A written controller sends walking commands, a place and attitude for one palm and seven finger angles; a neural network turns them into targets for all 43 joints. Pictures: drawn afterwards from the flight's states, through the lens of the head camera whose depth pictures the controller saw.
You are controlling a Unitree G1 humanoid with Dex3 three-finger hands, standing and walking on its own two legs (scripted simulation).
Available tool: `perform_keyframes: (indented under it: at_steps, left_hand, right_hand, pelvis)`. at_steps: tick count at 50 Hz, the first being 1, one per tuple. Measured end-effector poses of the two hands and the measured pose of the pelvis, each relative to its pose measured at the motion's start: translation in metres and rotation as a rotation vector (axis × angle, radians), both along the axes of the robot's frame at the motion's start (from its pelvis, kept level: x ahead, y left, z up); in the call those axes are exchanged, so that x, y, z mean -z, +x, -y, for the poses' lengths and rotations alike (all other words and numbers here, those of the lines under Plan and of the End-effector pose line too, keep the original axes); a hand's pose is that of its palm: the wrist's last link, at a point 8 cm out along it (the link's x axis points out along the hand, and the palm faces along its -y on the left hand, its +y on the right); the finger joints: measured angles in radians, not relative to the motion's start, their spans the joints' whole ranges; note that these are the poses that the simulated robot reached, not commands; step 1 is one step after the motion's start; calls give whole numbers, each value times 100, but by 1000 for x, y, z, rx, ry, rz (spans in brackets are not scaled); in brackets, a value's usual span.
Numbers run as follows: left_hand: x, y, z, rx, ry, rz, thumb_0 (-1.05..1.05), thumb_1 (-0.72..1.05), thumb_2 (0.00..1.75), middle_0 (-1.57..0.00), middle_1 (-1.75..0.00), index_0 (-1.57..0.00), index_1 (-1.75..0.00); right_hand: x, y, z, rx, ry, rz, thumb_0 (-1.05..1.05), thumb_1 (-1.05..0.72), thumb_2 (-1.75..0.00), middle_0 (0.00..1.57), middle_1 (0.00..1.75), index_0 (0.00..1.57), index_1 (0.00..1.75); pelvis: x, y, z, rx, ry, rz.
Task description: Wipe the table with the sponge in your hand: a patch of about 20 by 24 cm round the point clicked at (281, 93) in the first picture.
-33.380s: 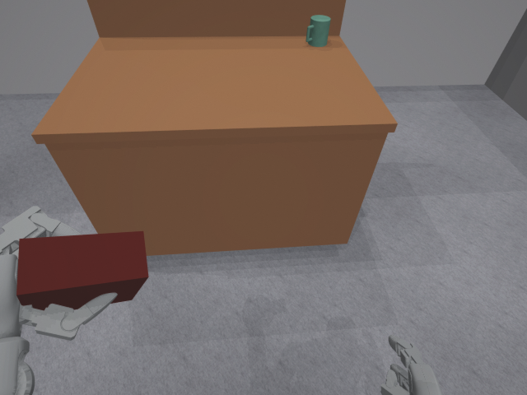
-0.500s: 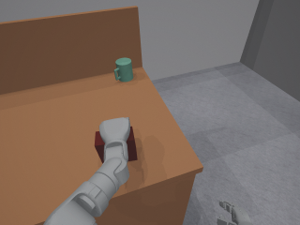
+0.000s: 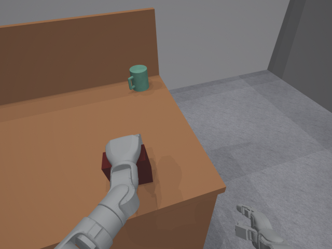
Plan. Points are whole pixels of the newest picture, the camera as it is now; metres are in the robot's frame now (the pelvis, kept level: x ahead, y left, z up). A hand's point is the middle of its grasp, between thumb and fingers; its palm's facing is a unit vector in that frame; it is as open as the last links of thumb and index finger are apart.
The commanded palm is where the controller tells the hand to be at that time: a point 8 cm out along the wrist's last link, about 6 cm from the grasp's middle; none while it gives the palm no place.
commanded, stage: slide back across to the middle lane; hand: left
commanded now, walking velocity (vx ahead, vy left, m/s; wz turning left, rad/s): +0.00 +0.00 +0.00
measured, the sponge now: (130, 171) +0.33 +0.15 +0.00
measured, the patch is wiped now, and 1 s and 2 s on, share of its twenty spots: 0.90 0.90 0.90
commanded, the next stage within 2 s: wipe forward along the middle lane in 0.48 s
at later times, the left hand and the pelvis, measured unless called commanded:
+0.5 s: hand (108, 172) +0.29 +0.19 +0.04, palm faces -0.02 -0.13 -0.99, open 9.3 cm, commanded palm +0.26 +0.20 +0.09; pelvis -0.02 +0.00 +0.00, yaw +0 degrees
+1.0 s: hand (103, 164) +0.32 +0.21 +0.04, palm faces -0.06 -0.08 -0.99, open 9.3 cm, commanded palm +0.31 +0.22 +0.08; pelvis -0.02 -0.01 +0.00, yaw +1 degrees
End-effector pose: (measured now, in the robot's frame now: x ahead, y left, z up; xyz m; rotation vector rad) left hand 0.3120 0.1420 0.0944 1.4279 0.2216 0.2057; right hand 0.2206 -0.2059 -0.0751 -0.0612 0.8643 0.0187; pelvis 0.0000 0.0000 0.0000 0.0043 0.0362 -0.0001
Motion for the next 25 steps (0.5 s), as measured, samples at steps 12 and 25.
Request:
perform_keyframes:
  at_steps: [12,25]
  left_hand:
    - [-3,-22,-19,-24,-13,-9,1,-44,110,-77,-143,-80,-142]
    - [-2,-39,-46,-62,6,-33,0,-44,110,-78,-142,-80,-141]
  right_hand:
    - [-1,-12,6,19,-6,25,1,-91,-90,20,30,20,29]
    - [-5,-17,9,24,-34,66,1,-91,-90,20,30,20,29]
  pelvis:
    - [-1,-5,-1,11,2,33]
    - [-2,-17,3,5,3,53]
